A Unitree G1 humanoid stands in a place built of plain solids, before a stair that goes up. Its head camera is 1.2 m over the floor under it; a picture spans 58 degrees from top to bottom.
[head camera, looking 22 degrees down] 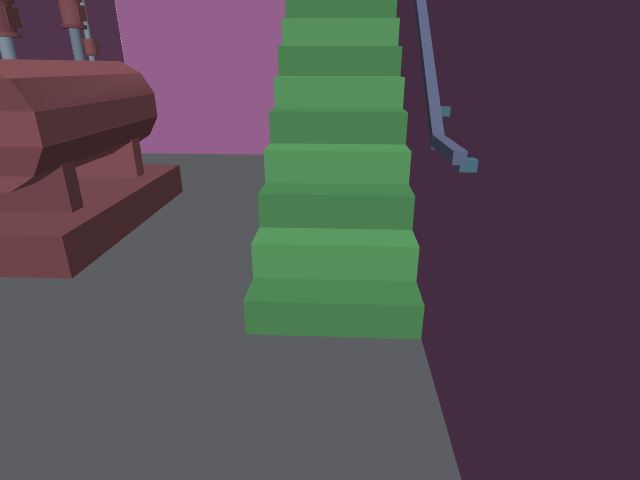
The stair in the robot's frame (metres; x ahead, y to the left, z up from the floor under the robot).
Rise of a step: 0.19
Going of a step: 0.24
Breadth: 0.84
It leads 3 degrees to the right of straight ahead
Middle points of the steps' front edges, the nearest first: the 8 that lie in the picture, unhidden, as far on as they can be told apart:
1.74 -0.06 0.18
1.98 -0.07 0.37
2.22 -0.08 0.56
2.46 -0.10 0.75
2.70 -0.11 0.94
2.94 -0.12 1.13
3.18 -0.13 1.32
3.42 -0.14 1.51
